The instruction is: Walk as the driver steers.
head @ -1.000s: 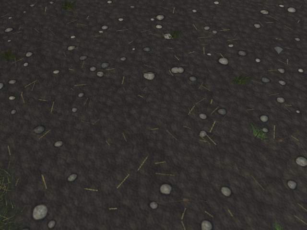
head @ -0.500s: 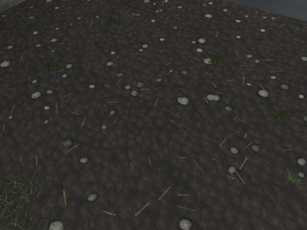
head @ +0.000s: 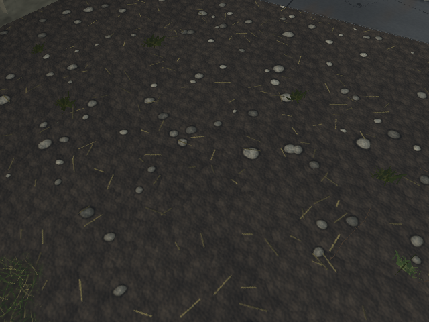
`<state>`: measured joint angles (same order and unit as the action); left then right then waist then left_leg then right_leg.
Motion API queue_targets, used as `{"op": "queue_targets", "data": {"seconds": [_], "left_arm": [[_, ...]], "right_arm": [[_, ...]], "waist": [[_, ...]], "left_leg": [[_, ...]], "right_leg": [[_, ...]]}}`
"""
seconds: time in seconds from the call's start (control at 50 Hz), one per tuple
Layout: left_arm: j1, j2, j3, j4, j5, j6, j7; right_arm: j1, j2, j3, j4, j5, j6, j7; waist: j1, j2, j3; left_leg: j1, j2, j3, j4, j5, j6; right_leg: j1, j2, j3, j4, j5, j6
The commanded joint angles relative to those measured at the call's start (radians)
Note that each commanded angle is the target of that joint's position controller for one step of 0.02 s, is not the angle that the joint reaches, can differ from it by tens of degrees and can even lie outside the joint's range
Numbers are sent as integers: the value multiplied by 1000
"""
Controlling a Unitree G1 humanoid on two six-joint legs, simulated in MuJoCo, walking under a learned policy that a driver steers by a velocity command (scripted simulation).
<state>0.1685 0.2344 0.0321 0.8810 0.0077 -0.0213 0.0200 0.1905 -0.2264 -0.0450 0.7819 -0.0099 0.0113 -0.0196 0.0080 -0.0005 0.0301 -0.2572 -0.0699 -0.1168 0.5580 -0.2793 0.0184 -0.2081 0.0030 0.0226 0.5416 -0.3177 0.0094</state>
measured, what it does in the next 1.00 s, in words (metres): stands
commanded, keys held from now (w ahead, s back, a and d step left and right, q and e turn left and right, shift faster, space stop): no key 0.94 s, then w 0.06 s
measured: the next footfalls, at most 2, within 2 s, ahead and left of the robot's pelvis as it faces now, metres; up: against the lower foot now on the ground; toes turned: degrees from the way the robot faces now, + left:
right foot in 1.70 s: +0.46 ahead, -0.11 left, +0.00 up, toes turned -2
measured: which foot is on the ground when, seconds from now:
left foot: down 0.00-1.00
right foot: down 0.00-1.00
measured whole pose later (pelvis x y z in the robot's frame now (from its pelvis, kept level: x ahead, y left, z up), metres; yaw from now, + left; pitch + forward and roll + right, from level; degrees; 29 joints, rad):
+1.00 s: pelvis +0.00 -0.02 +0.00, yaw +0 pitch -2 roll +0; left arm 0.28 0.20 0.01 1.08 0.00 -0.02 0.03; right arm 0.22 -0.20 -0.02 1.09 0.00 0.01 -0.04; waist 0.01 0.00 0.03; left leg -0.22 -0.04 -0.12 0.50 -0.26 -0.01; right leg -0.18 0.03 0.01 0.49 -0.29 -0.03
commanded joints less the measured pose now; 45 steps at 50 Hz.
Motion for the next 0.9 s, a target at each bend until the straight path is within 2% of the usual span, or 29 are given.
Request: {"op": "queue_targets", "data": {"seconds": [0.02,0.46,0.9], "left_arm": [[1,112,24,-29,-1,-10,2],[54,100,9,117,-3,-10,11],[136,67,-10,173,-4,-10,12]], "right_arm": [[-7,-109,-26,-45,1,-12,-7],[0,-99,-19,133,7,-12,-20],[35,-81,3,268,10,-10,-26]], "waist": [[2,9,-52],[4,5,-3],[-1,-1,17]], "left_leg": [[39,79,-70,-83,245,32],[63,63,-38,-126,191,12],[53,58,-15,-142,174,0]], "right_leg": [[3,-47,44,-82,183,-24],[-12,-29,33,-142,108,-30],[-17,-21,29,-165,106,-41]]}}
